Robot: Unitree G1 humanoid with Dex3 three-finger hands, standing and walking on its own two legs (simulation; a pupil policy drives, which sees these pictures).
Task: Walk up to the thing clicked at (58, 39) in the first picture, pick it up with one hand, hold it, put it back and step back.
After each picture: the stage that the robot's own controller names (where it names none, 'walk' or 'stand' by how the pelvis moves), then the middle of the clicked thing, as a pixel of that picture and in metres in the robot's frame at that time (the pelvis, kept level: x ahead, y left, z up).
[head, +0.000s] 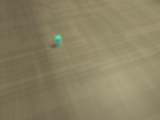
stand; (58, 41) +1.43 +0.30 -0.72
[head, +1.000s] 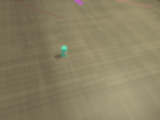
walk; (64, 51) +1.32 +0.17 -0.70
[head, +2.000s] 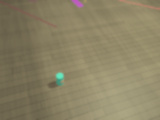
walk; (60, 79) +0.83 +0.15 -0.71
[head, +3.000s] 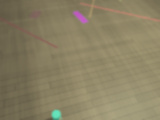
walk; (56, 116) +0.51 +0.18 -0.71
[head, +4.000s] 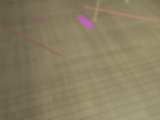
stand; out of the picture +0.37 +0.18 -0.71
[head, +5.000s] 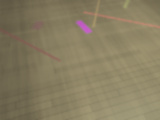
stand; out of the picture +0.36 +0.18 -0.73
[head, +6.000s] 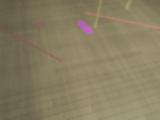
stand; out of the picture +0.36 +0.17 -0.73
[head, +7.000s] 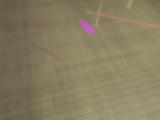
stand; out of the picture +0.35 +0.18 -0.73
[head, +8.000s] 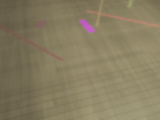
stand; out of the picture +0.35 +0.17 -0.73
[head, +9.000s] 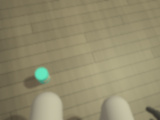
go down; (42, 76) +0.42 +0.21 -0.43
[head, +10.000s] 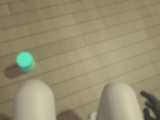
go down; (26, 62) +0.43 +0.24 -0.31
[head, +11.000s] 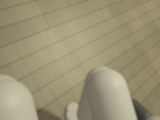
close in; out of the picture +0.40 +0.29 -0.23
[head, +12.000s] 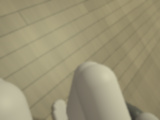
close; out of the picture +0.40 +0.30 -0.21
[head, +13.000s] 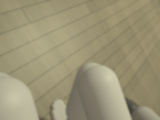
lift; out of the picture +0.38 +0.29 -0.22
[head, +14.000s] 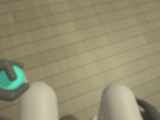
lift; (15, 83) +0.31 +0.24 -0.08
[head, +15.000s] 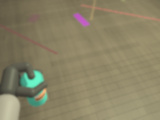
hold; (34, 89) +0.33 +0.17 +0.03
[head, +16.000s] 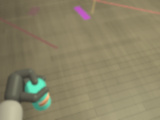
hold; (38, 95) +0.33 +0.17 -0.03
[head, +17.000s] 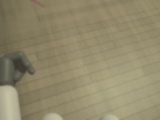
crouch; out of the picture +0.20 +0.17 -0.54
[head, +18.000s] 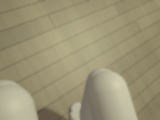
lower; out of the picture +0.11 +0.46 -0.26
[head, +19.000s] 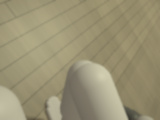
lower; out of the picture -0.05 +0.71 -0.25
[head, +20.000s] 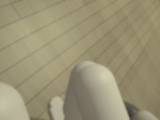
lower; out of the picture -0.19 +0.96 -0.24
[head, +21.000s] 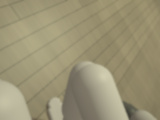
lower; out of the picture -0.32 +1.20 -0.24
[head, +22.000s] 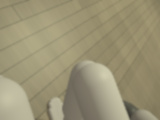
lower; out of the picture -0.44 +1.44 -0.24
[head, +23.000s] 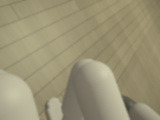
loosen; out of the picture -0.57 +1.69 -0.23
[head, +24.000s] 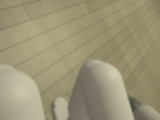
rise; out of the picture -0.69 +1.94 -0.23
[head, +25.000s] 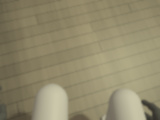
walk; out of the picture -0.24 +2.36 -0.40
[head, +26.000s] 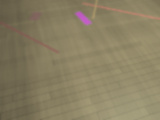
stand; out of the picture -0.19 +2.62 -0.69
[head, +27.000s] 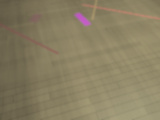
stand; out of the picture -0.22 +2.89 -0.69
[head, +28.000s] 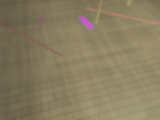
stand; out of the picture -0.26 +3.12 -0.73
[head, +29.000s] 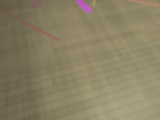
walk; out of the picture -0.27 +3.34 -0.73
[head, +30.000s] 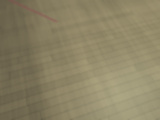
walk; out of the picture -0.28 +3.55 -0.73
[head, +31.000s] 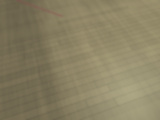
walk; out of the picture -0.16 +3.79 -0.72
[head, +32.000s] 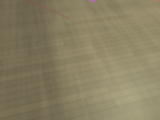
stand; out of the picture +0.35 +4.00 -0.74
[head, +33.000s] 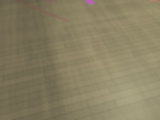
stand; out of the picture +0.31 +4.22 -0.75
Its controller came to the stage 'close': yes
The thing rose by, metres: 0.69
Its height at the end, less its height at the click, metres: -0.02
